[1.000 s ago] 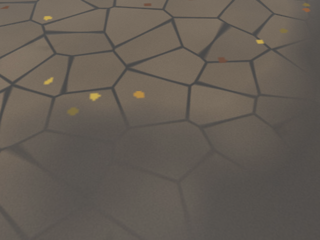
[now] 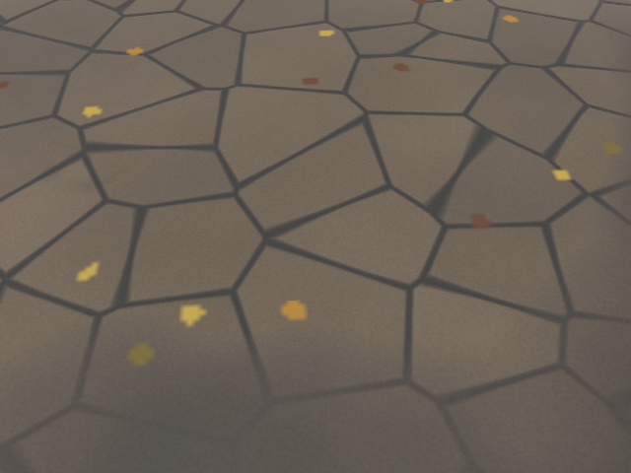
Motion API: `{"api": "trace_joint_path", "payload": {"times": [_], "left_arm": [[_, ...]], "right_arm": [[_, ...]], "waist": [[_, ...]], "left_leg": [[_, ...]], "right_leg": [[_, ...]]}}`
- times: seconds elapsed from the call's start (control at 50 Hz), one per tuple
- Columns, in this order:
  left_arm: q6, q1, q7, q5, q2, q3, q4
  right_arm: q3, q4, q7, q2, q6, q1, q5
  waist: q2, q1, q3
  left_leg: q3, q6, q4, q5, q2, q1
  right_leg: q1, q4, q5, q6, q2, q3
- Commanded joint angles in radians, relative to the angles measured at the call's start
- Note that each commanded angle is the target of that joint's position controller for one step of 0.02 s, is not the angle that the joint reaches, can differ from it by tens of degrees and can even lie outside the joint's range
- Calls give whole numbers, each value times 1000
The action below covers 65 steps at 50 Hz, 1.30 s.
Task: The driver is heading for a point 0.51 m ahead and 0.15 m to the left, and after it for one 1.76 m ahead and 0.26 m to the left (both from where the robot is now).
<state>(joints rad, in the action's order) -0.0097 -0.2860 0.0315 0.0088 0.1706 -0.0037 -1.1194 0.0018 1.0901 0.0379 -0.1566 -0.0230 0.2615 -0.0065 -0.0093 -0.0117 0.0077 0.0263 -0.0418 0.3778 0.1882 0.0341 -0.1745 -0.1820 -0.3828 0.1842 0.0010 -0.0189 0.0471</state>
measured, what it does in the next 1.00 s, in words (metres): walks ahead: right foot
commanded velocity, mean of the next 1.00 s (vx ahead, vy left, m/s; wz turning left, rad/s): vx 0.28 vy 0.00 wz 0.09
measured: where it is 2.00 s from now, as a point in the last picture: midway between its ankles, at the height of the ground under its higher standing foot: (194, 309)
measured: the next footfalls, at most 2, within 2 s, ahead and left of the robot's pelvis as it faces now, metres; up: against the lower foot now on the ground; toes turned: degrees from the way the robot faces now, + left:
right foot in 0.84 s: +0.12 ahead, -0.14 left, +0.00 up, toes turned -4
left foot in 1.32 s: +0.49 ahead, +0.08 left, +0.00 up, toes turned +29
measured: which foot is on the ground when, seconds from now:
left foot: down 0.00-0.82, up 0.84-1.00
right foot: down 0.00-0.58, up 0.60-0.82, down 0.84-1.00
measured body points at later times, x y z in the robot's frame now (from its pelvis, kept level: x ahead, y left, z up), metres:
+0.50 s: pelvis +0.02 +0.01 +0.00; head +0.02 +0.01 +0.45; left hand +0.00 +0.22 -0.17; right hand +0.01 -0.21 -0.16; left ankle +0.01 +0.09 -0.75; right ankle +0.01 -0.12 -0.75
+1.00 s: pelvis +0.14 -0.05 +0.00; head +0.14 -0.07 +0.45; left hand +0.10 +0.19 -0.14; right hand +0.27 -0.28 -0.14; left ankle +0.14 +0.09 -0.65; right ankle +0.08 -0.14 -0.75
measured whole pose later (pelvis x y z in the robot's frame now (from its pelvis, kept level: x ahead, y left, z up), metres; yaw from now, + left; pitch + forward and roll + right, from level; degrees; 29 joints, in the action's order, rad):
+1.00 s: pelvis +0.14 -0.05 +0.00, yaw +6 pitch +2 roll +0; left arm -0.10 -0.37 0.02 0.02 0.18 -0.06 -1.03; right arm 0.07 0.93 -0.05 -0.22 -0.04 0.17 -0.03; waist 0.03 -0.01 -0.04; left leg -0.02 -0.10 1.18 0.13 -0.04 -0.64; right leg -0.10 -0.35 0.29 -0.04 0.00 0.19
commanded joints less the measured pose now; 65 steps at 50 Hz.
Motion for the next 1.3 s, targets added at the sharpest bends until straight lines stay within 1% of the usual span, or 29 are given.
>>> {"api": "trace_joint_path", "payload": {"times": [0.02, 0.52, 0.54, 0.56, 0.58, 0.6, 0.62, 0.64, 0.68, 0.72, 0.76, 0.78, 0.8, 0.82, 0.84, 0.86, 0.88, 0.9, 0.92, 0.94, 0.98, 1.06, 1.14, 1.18, 1.2, 1.24, 1.26, 1.28, 1.3], "left_arm": [[-3, -50, 7, 0, 66, -9, 3], [8, -75, 18, 1, 34, -4, -50], [9, -94, 16, 5, 32, -5, -55], [14, -91, 11, 8, 51, -15, -43], [20, -47, 2, 20, 72, -24, -15], [20, 17, -12, 29, 41, -20, 27], [13, 104, -21, 33, 14, -12, 80], [3, 162, -29, 32, 44, -23, 113], [-24, 106, -48, 29, 59, -38, 117], [-39, 52, -57, 15, 55, -47, 115], [-34, 24, -55, 7, 46, -52, 123], [-34, -16, -48, 5, 41, -54, 119], [-38, -98, -39, 3, 39, -59, 93], [-49, -222, -26, 5, 66, -70, 53], [-68, -361, -12, 27, 147, -88, 34], [-69, -300, -7, 36, 212, -93, 62], [-65, -186, -5, 32, 184, -88, 95], [-75, -83, -12, 19, 150, -79, 131], [-85, -46, -17, 13, 146, -77, 144], [-95, -44, -13, 11, 140, -75, 149], [-109, -94, -10, 12, 114, -70, 128], [-120, -185, -22, 23, 87, -66, 103], [-124, -243, -9, 24, 79, -60, 87], [-120, -230, 1, 21, 101, -60, 88], [-116, -222, 7, 20, 126, -63, 93], [-98, -236, 28, 16, 197, -79, 98], [-84, -214, 31, 18, 235, -91, 111], [-72, -166, 25, 22, 264, -103, 135], [-65, -114, 8, 24, 270, -108, 164]], "right_arm": [[14, -8, 4, -87, -4, 49, 0], [7, 46, 10, -56, 5, 98, -1], [11, 50, 9, -64, 8, 118, -2], [31, 49, 7, -111, 18, 134, -1], [47, 47, 1, -146, 27, 178, -6], [60, 55, -4, -170, 32, 234, -7], [65, 48, -5, -161, 29, 227, -5], [64, 38, -7, -139, 19, 215, -16], [72, -6, -9, -156, -8, 124, -19], [78, -42, -9, -163, -30, 39, -2], [83, -57, -11, -172, -38, 5, 3], [87, -57, -15, -170, -36, -1, 7], [88, -67, -18, -161, -31, -23, 8], [83, -92, -22, -134, -34, -56, -2], [60, -141, -29, -47, -44, -116, -10], [49, -196, -38, -4, -52, -108, -9], [55, -212, -53, -53, -50, -122, -23], [64, -211, -71, -87, -48, -128, -22], [69, -198, -83, -87, -46, -93, -21], [73, -191, -91, -90, -38, -76, -25], [72, -199, -100, -72, -16, -98, -23], [69, -250, -104, -68, 6, -240, -10], [60, -316, -125, -80, 7, -387, -18], [52, -341, -128, -77, 5, -405, -15], [51, -347, -123, -85, 5, -394, -11], [59, -337, -107, -124, 9, -296, -7], [71, -313, -99, -159, 11, -165, -6], [93, -270, -86, -205, 14, 23, -3], [125, -214, -71, -260, 8, 216, -5]], "waist": [[10, 2, 25], [8, 7, 67], [21, 10, 26], [57, 16, 35], [82, 46, 98], [159, 81, 163], [202, 97, 226], [150, 96, 218], [71, 26, 107], [102, -22, 57], [151, -44, 70], [136, -65, 101], [76, -104, 113], [-25, -149, 81], [-273, -203, 19], [-316, -124, 36], [-197, -65, 74], [-84, -21, 92], [-54, 6, 68], [-62, 19, 46], [-47, 12, 60], [-43, -19, 123], [-39, -36, 201], [-47, -12, 198], [-63, 5, 169], [-117, 66, 82], [-148, 135, 22], [-177, 218, -58], [-149, 296, -136]], "left_leg": [[-129, -18, -81, -115, -129, -17], [-119, -19, -83, -105, -115, -3], [-121, -29, -99, 92, -98, 11], [-143, -61, -100, 402, -85, -4], [-231, -103, -148, 657, -131, -14], [-379, -160, -237, 818, -235, 2], [-492, -208, -313, 776, -337, -15], [-529, -223, -343, 661, -372, -9], [-437, -192, -309, 475, -340, 43], [-292, -147, -299, 377, -260, -35], [-209, -142, -279, 389, -220, -148], [-209, -154, -226, 425, -215, -242], [-201, -157, -138, 446, -188, -351], [-172, -142, 31, 425, -130, -488], [-46, -100, 431, 327, -5, -605], [-50, -98, 669, 257, 21, -778], [-106, -105, 789, 152, -67, -793], [-130, -92, 810, 48, -102, -772], [-133, -71, 798, -7, -117, -719], [-108, -55, 819, -37, -123, -686], [-71, -45, 874, -110, -122, -709], [-9, -57, 806, -206, -105, -732], [91, -84, 600, -197, -103, -743], [164, -115, 461, -160, -71, -632], [208, -140, 413, -138, -28, -537], [257, -181, 382, -77, 48, -391], [251, -202, 379, -19, 72, -271], [223, -228, 381, 67, 86, -98], [135, -259, 282, 121, 86, 158]], "right_leg": [[11, 48, -63, -17, -77, -85], [21, 49, -67, -16, -84, -84], [27, 34, 78, -21, -55, -61], [-17, -42, 311, -39, -2, -19], [-156, -115, 468, -49, 17, -12], [-282, -238, 438, -47, 38, 42], [-370, -370, 282, -45, 3, 50], [-433, -474, 257, -44, -31, -2], [-415, -496, 182, -46, -61, -42], [-252, -383, 146, -48, -39, -11], [-89, -248, 164, -50, -3, 45], [19, -148, 127, -48, 5, 73], [158, -71, 75, -41, 32, 109], [345, -35, 124, -32, 22, 79], [446, 128, 405, -43, -226, -249], [384, 285, 724, -111, -424, -624], [260, 306, 772, -143, -466, -674], [198, 288, 654, -118, -408, -542], [169, 287, 525, -88, -351, -396], [160, 295, 431, -65, -316, -290], [162, 289, 258, -33, -265, -123], [151, 310, 60, 2, -217, 74], [237, 346, -155, -6, -210, 192], [270, 306, -486, 9, -204, 270], [286, 249, -790, 14, -207, 297], [370, 65, -1271, 15, -240, 309], [373, -102, -1389, 3, -260, 300], [329, -324, -1418, -27, -284, 273], [181, -617, -1211, -61, -282, 233]]}}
